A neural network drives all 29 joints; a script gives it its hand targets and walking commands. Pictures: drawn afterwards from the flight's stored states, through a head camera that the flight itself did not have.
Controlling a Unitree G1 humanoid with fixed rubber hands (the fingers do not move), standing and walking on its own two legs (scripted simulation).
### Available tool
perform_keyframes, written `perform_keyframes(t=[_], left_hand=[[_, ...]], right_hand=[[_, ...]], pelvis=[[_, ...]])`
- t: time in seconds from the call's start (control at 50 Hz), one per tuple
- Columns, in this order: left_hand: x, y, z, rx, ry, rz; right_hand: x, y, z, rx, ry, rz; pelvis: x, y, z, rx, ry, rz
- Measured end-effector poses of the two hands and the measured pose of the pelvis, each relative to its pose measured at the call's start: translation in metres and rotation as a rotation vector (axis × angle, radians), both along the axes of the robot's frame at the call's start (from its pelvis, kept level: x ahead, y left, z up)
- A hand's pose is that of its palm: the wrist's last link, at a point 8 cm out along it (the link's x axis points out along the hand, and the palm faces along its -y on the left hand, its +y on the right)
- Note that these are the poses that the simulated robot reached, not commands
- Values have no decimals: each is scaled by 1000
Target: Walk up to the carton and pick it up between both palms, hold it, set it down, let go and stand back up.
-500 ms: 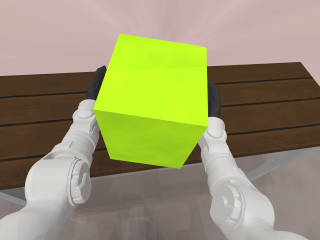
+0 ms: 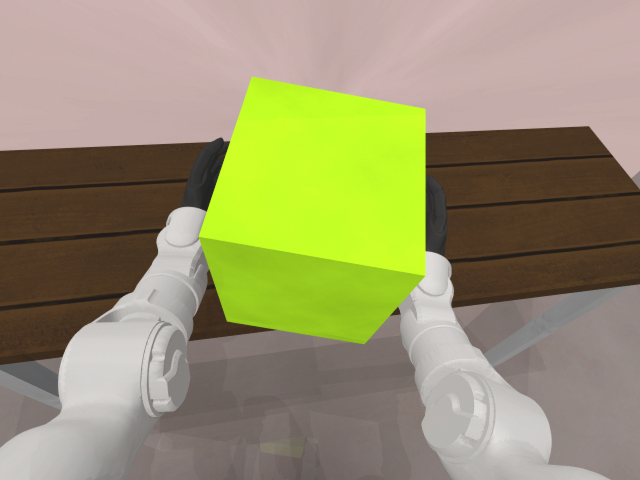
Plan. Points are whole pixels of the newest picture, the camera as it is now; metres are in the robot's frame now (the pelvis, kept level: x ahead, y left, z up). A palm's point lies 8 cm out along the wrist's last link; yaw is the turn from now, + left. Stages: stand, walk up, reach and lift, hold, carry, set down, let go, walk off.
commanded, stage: reach and lift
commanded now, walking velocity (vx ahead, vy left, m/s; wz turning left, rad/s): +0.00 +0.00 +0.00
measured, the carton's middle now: (315, 227) +0.43 -0.01 +0.05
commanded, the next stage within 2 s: none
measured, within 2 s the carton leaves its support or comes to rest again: leaves its support in 0.60 s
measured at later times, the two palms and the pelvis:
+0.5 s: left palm (199, 208) +0.45 +0.14 +0.06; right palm (425, 240) +0.41 -0.15 +0.06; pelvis +0.01 +0.00 +0.00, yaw +0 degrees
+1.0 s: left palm (188, 181) +0.41 +0.13 +0.16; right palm (473, 202) +0.38 -0.16 +0.17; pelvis -0.01 +0.00 +0.00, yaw +0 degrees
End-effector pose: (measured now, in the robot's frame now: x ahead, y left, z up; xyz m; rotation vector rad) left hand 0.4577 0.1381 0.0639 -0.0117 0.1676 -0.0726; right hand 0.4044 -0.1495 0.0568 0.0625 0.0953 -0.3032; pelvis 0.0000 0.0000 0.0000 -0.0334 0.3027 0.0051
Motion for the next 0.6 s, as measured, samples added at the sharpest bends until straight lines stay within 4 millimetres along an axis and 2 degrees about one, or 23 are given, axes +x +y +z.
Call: perform_keyframes(t=[0.18,0.48,0.6], left_hand=[[-7,0,-3,3,20,12],[-6,2,-6,102,63,20],[-14,3,0,142,77,20]], right_hand=[[-4,0,-1,0,26,8],[1,2,-1,-42,104,35],[-4,3,8,-36,123,42]], pelvis=[[-4,0,0,0,-5,0],[8,0,0,-1,10,0],[11,0,0,-1,15,0]])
